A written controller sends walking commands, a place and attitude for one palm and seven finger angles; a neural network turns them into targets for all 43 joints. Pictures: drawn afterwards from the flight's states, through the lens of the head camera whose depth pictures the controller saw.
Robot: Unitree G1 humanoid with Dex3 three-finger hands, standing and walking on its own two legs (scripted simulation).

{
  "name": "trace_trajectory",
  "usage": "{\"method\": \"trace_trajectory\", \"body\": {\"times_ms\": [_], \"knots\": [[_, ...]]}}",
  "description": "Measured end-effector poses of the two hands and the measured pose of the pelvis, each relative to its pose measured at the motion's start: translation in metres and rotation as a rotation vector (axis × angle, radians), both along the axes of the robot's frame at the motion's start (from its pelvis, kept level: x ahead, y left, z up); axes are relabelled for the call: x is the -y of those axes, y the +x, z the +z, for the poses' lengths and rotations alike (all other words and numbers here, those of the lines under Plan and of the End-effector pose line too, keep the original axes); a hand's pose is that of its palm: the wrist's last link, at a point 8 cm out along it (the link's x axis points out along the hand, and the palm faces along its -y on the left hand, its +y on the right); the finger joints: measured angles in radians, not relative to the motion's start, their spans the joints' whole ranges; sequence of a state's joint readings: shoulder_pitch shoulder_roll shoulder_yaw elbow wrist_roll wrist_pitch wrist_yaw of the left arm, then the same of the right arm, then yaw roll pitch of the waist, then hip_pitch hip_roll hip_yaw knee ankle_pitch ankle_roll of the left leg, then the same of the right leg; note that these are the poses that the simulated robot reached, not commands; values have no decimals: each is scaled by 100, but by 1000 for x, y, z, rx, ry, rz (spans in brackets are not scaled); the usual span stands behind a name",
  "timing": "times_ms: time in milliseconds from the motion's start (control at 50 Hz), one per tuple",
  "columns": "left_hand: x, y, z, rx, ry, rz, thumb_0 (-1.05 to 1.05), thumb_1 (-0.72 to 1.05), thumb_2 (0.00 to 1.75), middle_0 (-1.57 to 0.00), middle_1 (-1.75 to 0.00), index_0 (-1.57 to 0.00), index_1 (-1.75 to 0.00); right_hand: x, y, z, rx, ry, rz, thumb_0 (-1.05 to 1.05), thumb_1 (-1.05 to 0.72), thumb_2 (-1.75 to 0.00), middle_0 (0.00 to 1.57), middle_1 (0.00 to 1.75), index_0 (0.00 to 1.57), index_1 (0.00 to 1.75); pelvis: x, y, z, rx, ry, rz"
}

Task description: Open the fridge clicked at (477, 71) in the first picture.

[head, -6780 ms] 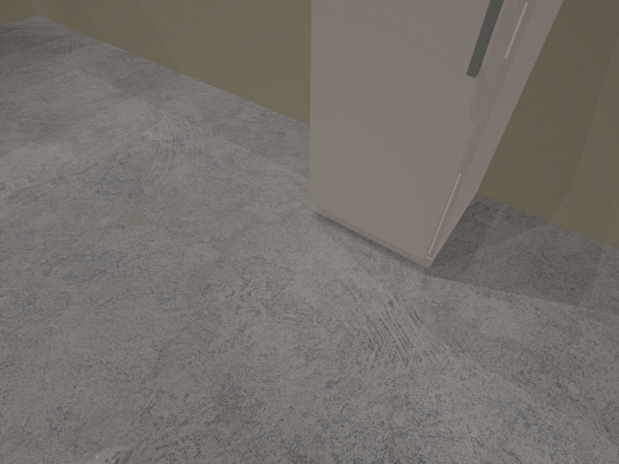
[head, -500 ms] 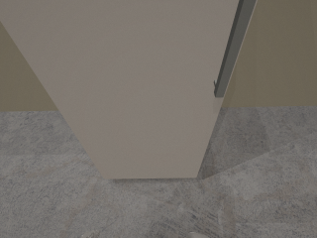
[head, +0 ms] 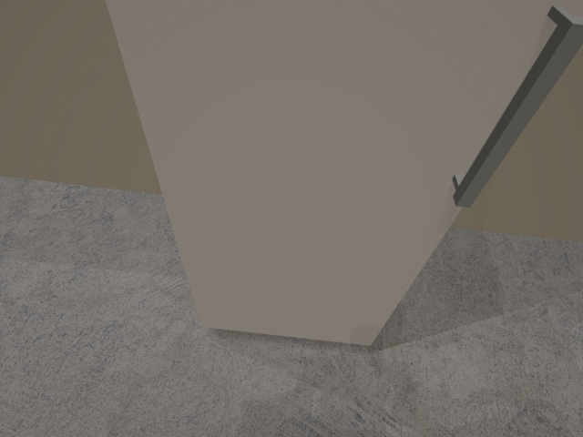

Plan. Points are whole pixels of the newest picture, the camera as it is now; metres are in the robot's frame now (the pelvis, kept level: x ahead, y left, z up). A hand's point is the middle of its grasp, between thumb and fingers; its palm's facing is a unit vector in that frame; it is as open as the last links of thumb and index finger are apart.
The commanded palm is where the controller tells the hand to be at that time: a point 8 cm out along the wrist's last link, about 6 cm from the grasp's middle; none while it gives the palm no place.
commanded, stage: come to a stop and stand still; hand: right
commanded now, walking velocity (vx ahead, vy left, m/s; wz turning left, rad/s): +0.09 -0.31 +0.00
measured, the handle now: (502, 122) +0.48 -0.24 +0.22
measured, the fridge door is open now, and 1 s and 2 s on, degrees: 0 0 0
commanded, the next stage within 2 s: none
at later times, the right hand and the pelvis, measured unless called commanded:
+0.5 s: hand out of the picture -0.07 -0.23 -0.17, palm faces +0.12 +0.97 -0.20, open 7.4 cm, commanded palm none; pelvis -0.04 -0.04 +0.01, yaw -2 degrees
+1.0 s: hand out of the picture +0.05 -0.21 -0.15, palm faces +0.06 +0.98 -0.21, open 7.3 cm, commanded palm none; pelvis +0.00 -0.03 +0.02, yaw -3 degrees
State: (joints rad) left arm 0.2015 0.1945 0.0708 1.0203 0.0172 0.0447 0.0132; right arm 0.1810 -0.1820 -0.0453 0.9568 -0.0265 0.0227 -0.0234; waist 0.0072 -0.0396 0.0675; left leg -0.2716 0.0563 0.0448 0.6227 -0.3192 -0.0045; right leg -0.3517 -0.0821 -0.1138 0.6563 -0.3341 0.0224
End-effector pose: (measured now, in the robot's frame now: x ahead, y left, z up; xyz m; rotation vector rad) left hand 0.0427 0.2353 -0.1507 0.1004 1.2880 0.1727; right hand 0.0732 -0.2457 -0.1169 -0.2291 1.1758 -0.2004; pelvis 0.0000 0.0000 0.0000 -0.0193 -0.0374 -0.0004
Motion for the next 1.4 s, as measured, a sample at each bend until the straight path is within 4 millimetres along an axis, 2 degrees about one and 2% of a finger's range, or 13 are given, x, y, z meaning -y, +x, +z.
{"method": "trace_trajectory", "body": {"times_ms": [80, 240, 360, 480, 560, 640, 740, 840, 980, 1060, 1140, 1260, 1400], "knots": [[-10, -22, 0, -61, -29, 1, 0, 91, 90, -20, -30, -20, -30, -21, -30, 11, -48, 10, -18, 0, -91, -90, 20, 30, 20, 30, -8, -6, 10, -8, -19, -7], [-21, -47, 13, -127, -20, -51, 0, 91, 90, -20, -30, -20, -30, -19, -79, 21, -105, 2, -96, 1, -91, -90, 21, 30, 21, 30, -11, -19, 22, -33, -40, -28], [-10, -34, 22, -91, 24, -97, 1, 91, 90, -20, -30, -20, -30, -5, -120, 11, -165, 36, -138, 1, -91, -90, 20, 30, 20, 30, 6, -29, 21, -38, -28, -34], [27, -15, 30, 36, 78, -114, 0, 91, 90, -20, -30, -20, -30, 24, -151, -19, -241, 100, -157, 1, -90, -90, 20, 30, 20, 30, 38, -37, 10, -29, 18, -30], [55, -22, 42, 50, 75, -99, 0, 92, 90, -20, -30, -20, -30, 35, -146, -21, -259, 125, -132, 1, -91, -90, 20, 30, 20, 30, 48, -32, 17, -18, 29, -30], [62, -35, 46, 8, 87, -81, 0, 95, 90, -21, -30, -20, -30, 40, -127, -19, -232, 144, -111, 1, -91, -90, 20, 30, 20, 30, 53, -26, 22, -23, 33, -37], [64, -58, 39, -82, 68, -50, 0, 93, 90, -21, -30, -21, -30, 36, -92, -17, -198, 139, -77, 1, -91, -90, 20, 30, 20, 30, 51, -21, 22, -27, 25, -38], [58, -81, 20, -173, 18, -4, 0, 92, 90, -21, -30, -21, -30, 27, -55, -13, -137, 96, -45, 1, -91, -90, 20, 30, 20, 30, 40, -13, 14, -26, 9, -30], [56, -83, 13, -208, -28, 0, 0, 91, 90, -20, -30, -20, -30, 11, -33, -4, -88, 74, -39, 0, -92, -90, 20, 30, 20, 30, 29, -3, 15, -23, 19, -44], [55, -74, 14, -187, -34, -19, 0, 91, 90, -20, -30, -20, -30, 6, -34, -5, -80, 75, -54, 0, -93, -90, 20, 30, 20, 30, 23, -2, 16, -18, 18, -45], [52, -63, 15, -159, -32, -37, 0, 91, 90, -20, -30, -20, -30, 3, -45, -5, -93, 74, -71, 0, -94, -90, 20, 30, 20, 30, 19, -4, 17, -14, 20, -45], [43, -53, 16, -132, -13, -57, 1, 92, 90, -20, -30, -20, -30, -1, -75, -6, -151, 79, -93, 0, -94, -90, 20, 30, 20, 30, 17, -9, 18, -7, 22, -43], [35, -56, 19, -125, 5, -67, 0, 92, 90, -20, -30, -20, -30, -11, -112, -9, -225, 111, -110, 0, -92, -90, 20, 30, 20, 30, 17, -16, 19, -2, 22, -41]]}}
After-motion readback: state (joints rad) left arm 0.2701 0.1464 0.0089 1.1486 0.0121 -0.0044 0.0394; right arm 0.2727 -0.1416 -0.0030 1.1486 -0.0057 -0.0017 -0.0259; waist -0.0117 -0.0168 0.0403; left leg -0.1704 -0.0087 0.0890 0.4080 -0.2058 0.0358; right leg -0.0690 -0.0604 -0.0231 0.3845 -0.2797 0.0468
